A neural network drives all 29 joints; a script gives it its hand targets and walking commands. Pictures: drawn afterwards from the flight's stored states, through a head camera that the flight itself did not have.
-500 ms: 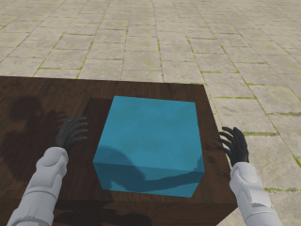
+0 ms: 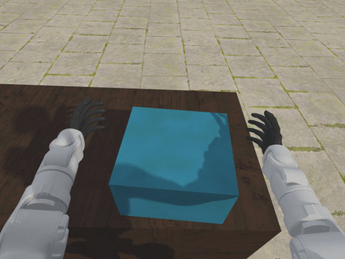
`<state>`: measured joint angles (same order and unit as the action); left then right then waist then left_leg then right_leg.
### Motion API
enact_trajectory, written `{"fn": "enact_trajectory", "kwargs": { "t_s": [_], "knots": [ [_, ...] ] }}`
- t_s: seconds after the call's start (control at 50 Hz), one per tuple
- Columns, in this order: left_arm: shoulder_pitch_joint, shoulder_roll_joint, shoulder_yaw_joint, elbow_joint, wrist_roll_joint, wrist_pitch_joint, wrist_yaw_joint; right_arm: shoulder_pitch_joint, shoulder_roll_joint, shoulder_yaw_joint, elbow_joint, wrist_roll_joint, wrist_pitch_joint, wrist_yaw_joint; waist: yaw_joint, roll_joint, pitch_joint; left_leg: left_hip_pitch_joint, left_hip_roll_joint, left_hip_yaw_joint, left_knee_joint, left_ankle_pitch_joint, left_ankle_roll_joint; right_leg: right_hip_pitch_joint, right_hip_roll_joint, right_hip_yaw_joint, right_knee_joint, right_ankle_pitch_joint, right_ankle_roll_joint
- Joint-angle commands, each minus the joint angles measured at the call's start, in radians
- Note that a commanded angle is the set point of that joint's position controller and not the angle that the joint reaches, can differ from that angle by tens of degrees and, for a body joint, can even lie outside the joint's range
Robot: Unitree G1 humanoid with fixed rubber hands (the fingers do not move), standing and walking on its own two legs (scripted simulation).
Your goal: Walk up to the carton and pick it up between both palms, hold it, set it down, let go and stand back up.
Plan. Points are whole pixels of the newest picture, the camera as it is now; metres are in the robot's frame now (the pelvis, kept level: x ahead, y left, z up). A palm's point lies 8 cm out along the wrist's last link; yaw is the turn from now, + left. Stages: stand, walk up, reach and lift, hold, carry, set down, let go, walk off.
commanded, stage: reach and lift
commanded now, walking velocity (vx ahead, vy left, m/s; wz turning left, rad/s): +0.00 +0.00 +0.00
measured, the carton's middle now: (175, 162) +0.43 +0.02 -0.06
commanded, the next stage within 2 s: none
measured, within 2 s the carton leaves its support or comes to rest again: neither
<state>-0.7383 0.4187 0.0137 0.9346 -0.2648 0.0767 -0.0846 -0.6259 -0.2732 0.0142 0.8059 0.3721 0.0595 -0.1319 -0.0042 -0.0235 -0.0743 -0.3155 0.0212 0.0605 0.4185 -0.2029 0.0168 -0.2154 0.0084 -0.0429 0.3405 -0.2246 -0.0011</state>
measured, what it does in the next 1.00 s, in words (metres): lowers itself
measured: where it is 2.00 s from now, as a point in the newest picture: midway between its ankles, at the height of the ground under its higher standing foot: outside the picture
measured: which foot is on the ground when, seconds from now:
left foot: down 0.00-1.00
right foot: down 0.00-1.00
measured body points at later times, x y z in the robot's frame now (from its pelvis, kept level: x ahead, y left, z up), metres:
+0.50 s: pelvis -0.02 +0.00 -0.02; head +0.05 +0.02 +0.42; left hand +0.43 +0.25 +0.04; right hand +0.41 -0.21 +0.03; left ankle +0.00 +0.10 -0.74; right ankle -0.04 -0.12 -0.74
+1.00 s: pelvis -0.04 +0.00 -0.05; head +0.05 +0.02 +0.39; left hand +0.42 +0.22 +0.00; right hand +0.41 -0.19 -0.01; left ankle +0.00 +0.10 -0.74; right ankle -0.04 -0.12 -0.74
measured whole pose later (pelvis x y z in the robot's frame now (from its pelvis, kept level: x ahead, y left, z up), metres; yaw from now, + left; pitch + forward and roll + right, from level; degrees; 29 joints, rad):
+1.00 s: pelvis -0.04 +0.00 -0.05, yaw +0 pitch +26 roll -2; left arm -1.00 0.33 -0.09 1.52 -0.33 -0.40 -0.05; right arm -0.90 -0.21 0.11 1.34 0.37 -0.35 -0.09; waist -0.03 0.01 -0.28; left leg -0.98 0.04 0.03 0.81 -0.28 0.02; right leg -0.90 0.01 -0.07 0.78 -0.34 -0.01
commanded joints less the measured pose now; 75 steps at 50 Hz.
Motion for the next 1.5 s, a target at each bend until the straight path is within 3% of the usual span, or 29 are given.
{"fn": "enact_trajectory", "kwargs": {
  "t_s": [0.0, 0.1, 0.2, 0.42, 0.52, 0.7, 0.76, 1.12, 1.48],
  "knots": [
    [-0.465, 0.206, 0.025, -0.139, -0.017, -0.054, 0.003, -0.442, -0.198, -0.032, -0.107, 0.013, -0.043, 0.007, -0.008, 0.088, -0.493, 0.398, -0.010, -0.063, 0.074, 0.537, -0.051, -0.054, 0.011, 0.014, -0.008, 0.385, 0.008],
    [-0.503, 0.195, -0.018, 0.011, -0.038, -0.100, -0.004, -0.494, -0.190, 0.001, 0.024, 0.026, -0.064, 0.023, -0.019, 0.082, -0.486, 0.349, -0.008, -0.068, 0.108, 0.491, -0.041, -0.129, 0.003, 0.012, 0.022, 0.354, 0.010],
    [-0.490, 0.174, -0.035, 0.142, -0.037, -0.188, -0.019, -0.494, -0.175, 0.029, 0.139, 0.027, -0.138, 0.039, -0.025, 0.098, -0.507, 0.321, -0.008, -0.080, 0.144, 0.537, -0.050, -0.197, 0.003, -0.001, 0.064, 0.373, 0.016],
    [-0.654, 0.181, -0.083, 0.319, -0.089, -0.401, 0.007, -0.646, -0.181, 0.032, 0.231, 0.008, -0.308, 0.055, -0.028, 0.097, -0.736, 0.171, 0.002, -0.088, 0.268, 0.487, -0.058, -0.403, 0.005, -0.019, 0.199, 0.309, 0.020],
    [-0.663, 0.157, -0.104, 0.340, -0.099, -0.438, 0.017, -0.673, -0.207, 0.055, 0.287, 0.031, -0.363, 0.059, -0.027, 0.116, -0.865, 0.168, 0.008, -0.091, 0.348, 0.555, -0.079, -0.491, 0.021, -0.034, 0.264, 0.343, 0.019],
    [-0.642, 0.107, -0.114, 0.402, -0.083, -0.456, 0.014, -0.680, -0.173, 0.108, 0.391, 0.047, -0.407, 0.057, -0.027, 0.087, -0.801, 0.036, 0.000, -0.077, 0.369, 0.441, -0.066, -0.520, 0.023, -0.027, 0.298, 0.279, 0.027],
    [-0.657, 0.109, -0.102, 0.407, -0.085, -0.481, 0.016, -0.691, -0.137, 0.111, 0.371, 0.036, -0.423, 0.053, -0.019, 0.061, -0.810, -0.035, -0.006, -0.069, 0.372, 0.381, -0.052, -0.512, 0.014, -0.015, 0.314, 0.265, 0.033],
    [-0.728, -0.001, -0.098, 0.439, -0.042, -0.535, 0.052, -0.744, -0.042, 0.008, 0.396, -0.073, -0.467, 0.028, -0.033, 0.118, -0.858, -0.054, -0.008, -0.065, 0.406, 0.304, -0.075, -0.610, 0.015, -0.030, 0.326, 0.111, 0.006],
    [-0.699, -0.135, -0.102, 0.440, -0.021, -0.575, 0.072, -0.746, 0.067, -0.028, 0.407, -0.140, -0.482, 0.071, -0.025, 0.113, -0.805, -0.017, 0.007, -0.075, 0.379, 0.351, -0.082, -0.636, 0.020, -0.038, 0.296, 0.097, -0.009]
  ]
}}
